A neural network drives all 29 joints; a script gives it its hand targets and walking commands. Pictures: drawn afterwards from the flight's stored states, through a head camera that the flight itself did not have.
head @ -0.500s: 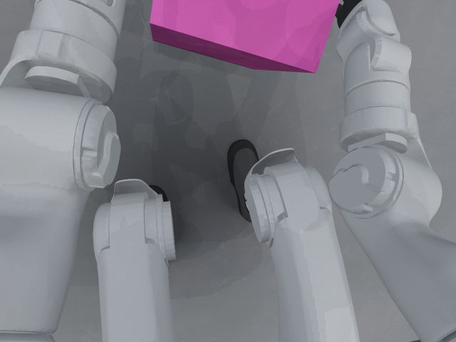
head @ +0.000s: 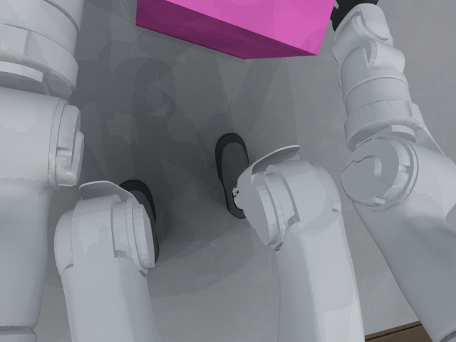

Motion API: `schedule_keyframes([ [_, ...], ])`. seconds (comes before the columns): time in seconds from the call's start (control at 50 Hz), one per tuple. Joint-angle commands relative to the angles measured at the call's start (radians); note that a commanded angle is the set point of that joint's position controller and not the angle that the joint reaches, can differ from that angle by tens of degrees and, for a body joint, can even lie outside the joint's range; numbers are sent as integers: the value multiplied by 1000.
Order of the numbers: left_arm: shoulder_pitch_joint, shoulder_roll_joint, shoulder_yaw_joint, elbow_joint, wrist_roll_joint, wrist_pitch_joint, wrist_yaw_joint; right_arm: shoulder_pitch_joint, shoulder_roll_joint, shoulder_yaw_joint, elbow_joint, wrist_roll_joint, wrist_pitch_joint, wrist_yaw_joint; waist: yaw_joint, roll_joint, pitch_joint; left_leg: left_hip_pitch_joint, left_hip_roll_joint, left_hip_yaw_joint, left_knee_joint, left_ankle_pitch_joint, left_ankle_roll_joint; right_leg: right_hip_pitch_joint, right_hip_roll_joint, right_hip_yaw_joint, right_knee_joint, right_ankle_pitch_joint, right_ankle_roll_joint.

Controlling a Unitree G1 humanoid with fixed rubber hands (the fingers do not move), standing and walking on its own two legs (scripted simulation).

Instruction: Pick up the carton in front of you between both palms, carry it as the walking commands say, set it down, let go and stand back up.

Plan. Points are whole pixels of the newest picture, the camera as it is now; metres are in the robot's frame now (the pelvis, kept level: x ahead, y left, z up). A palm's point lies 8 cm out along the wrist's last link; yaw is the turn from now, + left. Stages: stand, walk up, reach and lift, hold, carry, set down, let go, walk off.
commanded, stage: set down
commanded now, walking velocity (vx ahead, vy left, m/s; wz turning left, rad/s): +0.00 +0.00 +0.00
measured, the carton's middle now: out of the picture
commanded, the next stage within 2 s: let go in 1.20 s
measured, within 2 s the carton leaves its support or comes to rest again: neither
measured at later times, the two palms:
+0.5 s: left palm out of the picture +0.63 +0.10 -0.07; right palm out of the picture +0.49 -0.25 -0.09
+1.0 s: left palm out of the picture +0.64 +0.11 +0.07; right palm out of the picture +0.49 -0.25 +0.07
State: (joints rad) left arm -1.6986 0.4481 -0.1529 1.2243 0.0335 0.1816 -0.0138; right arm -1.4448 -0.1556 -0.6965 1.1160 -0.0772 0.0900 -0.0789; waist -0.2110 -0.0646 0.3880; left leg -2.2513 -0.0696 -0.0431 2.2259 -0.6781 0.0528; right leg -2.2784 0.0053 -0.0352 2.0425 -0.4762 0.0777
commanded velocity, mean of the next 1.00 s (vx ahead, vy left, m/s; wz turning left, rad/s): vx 0.00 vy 0.00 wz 0.00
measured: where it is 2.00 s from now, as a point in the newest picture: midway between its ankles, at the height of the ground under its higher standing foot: (190, 213)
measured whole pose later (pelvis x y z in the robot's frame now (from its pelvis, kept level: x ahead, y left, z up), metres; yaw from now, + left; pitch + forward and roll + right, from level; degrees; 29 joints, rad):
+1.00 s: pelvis +0.01 -0.01 +0.17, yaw +2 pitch +48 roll -4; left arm -1.60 0.54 -0.05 1.08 0.03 0.35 -0.12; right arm -1.14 -0.03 -0.47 0.55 0.07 0.33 -0.20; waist -0.26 0.05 0.07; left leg -1.89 -0.04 -0.03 1.59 -0.53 0.03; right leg -1.93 0.02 -0.01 1.45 -0.35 0.04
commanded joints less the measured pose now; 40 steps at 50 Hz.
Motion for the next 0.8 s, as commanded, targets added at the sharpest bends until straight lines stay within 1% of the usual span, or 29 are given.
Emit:
schedule_keyframes([
  [0.0, -416, 54, -119, -141, -122, -31, 7, -85, -92, 88, -83, 109, -54, -28, -108, 391, -978, 567, 100, -147, -245, 498, -46, 396, 0, -40, -15, 382, -14],
  [0.04, -464, 41, -171, -170, -178, -30, -6, -125, -85, 149, -93, 168, -52, -26, -131, 407, -1021, 576, 104, -137, -239, 464, -43, 422, -8, -34, -23, 393, -24],
  [0.08, -495, 48, -189, -179, -205, -21, -17, -144, -80, 190, -116, 207, -39, -29, -147, 407, -1066, 578, 101, -121, -230, 420, -37, 471, -10, -32, -32, 398, -28],
  [0.14, -503, 102, -173, -148, -203, -3, -27, -145, -84, 220, -161, 238, -15, -47, -144, 399, -1126, 581, 95, -92, -218, 362, -25, 561, -4, -33, -50, 404, -26],
  [0.2, -496, 159, -142, -112, -178, 10, -28, -139, -91, 236, -224, 251, 10, -76, -128, 394, -1203, 589, 85, -63, -225, 321, -17, 662, 12, -40, -75, 413, -26],
  [0.28, -486, 200, -95, -135, -152, 39, -32, -108, -104, 259, -345, 249, 55, -126, -127, 382, -1342, 640, 56, -22, -258, 293, -8, 805, 35, -58, -133, 431, -28],
  [0.36, -444, 215, -45, -114, -145, 67, -45, -92, -98, 262, -447, 209, 95, -166, -146, 327, -1330, 615, 34, -6, -306, 237, 1, 847, 47, -70, -196, 389, -27],
  [0.4, -421, 219, -22, -99, -139, 72, -54, -97, -75, 269, -496, 194, 109, -172, -144, 295, -1308, 589, 27, -3, -331, 224, 7, 860, 50, -72, -222, 385, -25],
  [0.44, -401, 226, -1, -87, -129, 74, -62, -97, -51, 281, -535, 192, 122, -172, -134, 270, -1299, 570, 22, 3, -360, 219, 13, 880, 52, -71, -247, 392, -21],
  [0.5, -380, 236, 26, -75, -110, 75, -70, -77, -16, 297, -559, 196, 143, -166, -118, 256, -1293, 563, 17, 11, -408, 215, 18, 904, 55, -69, -286, 402, -15],
  [0.56, -368, 242, 48, -84, -89, 77, -77, -43, 5, 300, -565, 197, 162, -160, -112, 264, -1311, 586, 14, 18, -457, 225, 17, 920, 58, -68, -329, 415, -11],
  [0.6, -360, 243, 58, -102, -78, 81, -81, -20, 10, 294, -572, 195, 172, -159, -114, 281, -1337, 620, 11, 22, -489, 242, 13, 929, 60, -69, -360, 429, -10],
  [0.78, -320, 194, 68, -230, -49, 125, -93, 71, -13, 244, -657, 167, 203, -150, -148, 389, -1473, 901, -6, 22, -639, 395, -19, 892, 66, -98, -518, 487, -17],
])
